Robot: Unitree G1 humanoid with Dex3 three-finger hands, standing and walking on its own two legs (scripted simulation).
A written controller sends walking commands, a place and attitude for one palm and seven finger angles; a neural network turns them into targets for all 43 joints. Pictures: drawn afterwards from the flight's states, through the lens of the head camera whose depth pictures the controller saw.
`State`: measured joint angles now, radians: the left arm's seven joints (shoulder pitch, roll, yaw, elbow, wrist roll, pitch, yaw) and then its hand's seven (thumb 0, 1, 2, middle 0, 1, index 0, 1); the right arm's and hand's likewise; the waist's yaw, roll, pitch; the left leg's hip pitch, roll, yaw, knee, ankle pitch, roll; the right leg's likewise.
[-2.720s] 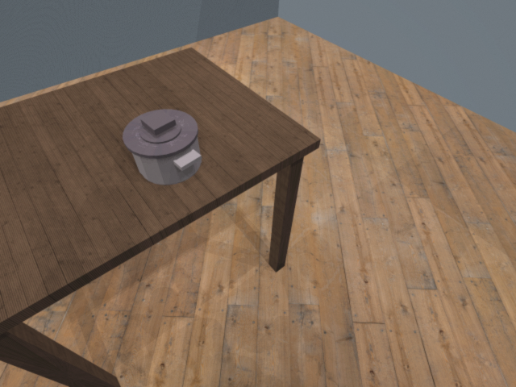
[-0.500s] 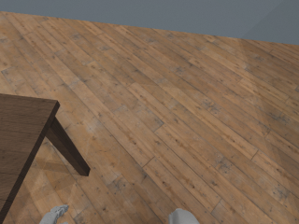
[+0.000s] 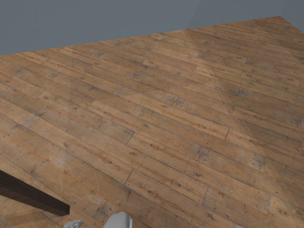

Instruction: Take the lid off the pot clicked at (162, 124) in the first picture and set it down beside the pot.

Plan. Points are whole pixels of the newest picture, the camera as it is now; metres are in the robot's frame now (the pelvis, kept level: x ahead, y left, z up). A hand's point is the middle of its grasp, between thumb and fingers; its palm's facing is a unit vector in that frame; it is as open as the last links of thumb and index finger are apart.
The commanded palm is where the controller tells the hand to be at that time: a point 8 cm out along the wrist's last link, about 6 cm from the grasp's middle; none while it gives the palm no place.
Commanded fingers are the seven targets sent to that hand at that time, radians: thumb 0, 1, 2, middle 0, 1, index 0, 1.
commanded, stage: walk to a spot facing it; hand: left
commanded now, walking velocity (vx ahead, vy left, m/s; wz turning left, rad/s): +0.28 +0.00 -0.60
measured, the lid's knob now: out of the picture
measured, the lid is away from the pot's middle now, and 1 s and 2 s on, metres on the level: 0.00 0.00 0.00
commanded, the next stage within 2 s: turn to face it in 0.88 s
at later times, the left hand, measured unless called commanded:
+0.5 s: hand (98, 192) +0.24 +0.20 -0.17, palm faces -0.28 -0.95 -0.15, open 7.4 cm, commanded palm none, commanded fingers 0.00 0.90 0.90 -0.20 -0.30 -0.20 -0.30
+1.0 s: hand (147, 133) +0.46 +0.05 -0.16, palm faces -0.51 -0.82 -0.24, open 7.4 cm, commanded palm none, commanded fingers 0.00 0.90 0.90 -0.20 -0.30 -0.20 -0.30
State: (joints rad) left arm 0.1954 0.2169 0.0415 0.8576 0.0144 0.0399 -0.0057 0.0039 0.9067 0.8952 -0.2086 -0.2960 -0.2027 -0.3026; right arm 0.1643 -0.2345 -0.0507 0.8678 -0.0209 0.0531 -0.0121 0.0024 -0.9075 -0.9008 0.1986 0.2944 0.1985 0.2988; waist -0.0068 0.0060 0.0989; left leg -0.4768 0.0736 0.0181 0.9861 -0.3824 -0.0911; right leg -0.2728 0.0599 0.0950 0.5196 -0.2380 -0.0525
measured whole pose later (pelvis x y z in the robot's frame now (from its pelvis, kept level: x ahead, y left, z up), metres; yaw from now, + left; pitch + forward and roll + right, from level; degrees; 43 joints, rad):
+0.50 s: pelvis +0.11 +0.03 +0.00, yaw -17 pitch +1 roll -2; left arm 0.21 0.25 0.08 0.93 0.03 0.06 -0.06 0.01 0.91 0.90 -0.20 -0.29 -0.19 -0.30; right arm 0.43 -0.17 -0.01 0.97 -0.02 -0.06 -0.03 0.00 -0.90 -0.90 0.20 0.29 0.20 0.30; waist -0.01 -0.04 0.06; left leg 0.05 0.06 0.24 0.32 -0.37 0.01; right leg -0.66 -0.06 -0.06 1.06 -0.19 0.04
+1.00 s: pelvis +0.30 -0.09 +0.00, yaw -34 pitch +1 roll +2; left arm 0.24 0.21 0.06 0.94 0.01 -0.04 -0.01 0.00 0.91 0.90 -0.21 -0.30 -0.20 -0.30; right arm 0.12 -0.18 -0.04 0.87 -0.02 -0.01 0.00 0.00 -0.91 -0.90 0.20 0.29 0.20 0.30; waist 0.00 0.00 0.07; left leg -0.65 0.16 0.01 1.04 -0.23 -0.09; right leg -0.23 0.10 0.02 0.47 -0.26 -0.12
